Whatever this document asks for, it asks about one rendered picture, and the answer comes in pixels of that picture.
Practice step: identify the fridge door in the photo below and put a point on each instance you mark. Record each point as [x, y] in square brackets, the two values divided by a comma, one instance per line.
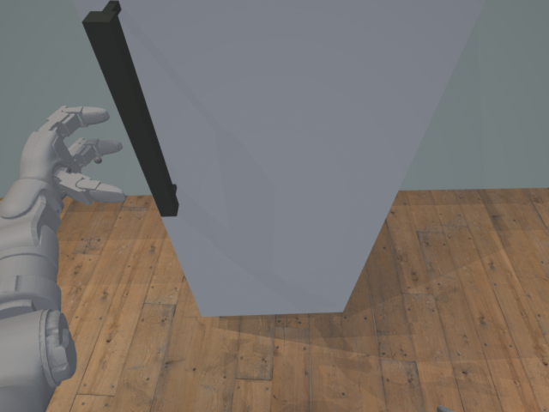
[288, 127]

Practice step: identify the left robot forearm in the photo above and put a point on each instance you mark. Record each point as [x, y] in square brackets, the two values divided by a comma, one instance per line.
[29, 220]

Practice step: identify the left robot upper arm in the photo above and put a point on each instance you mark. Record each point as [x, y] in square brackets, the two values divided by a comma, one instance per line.
[37, 353]

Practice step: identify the robot left hand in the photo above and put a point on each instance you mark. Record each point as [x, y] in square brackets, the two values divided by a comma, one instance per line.
[45, 156]

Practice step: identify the handle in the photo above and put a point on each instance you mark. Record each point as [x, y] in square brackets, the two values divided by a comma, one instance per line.
[106, 36]

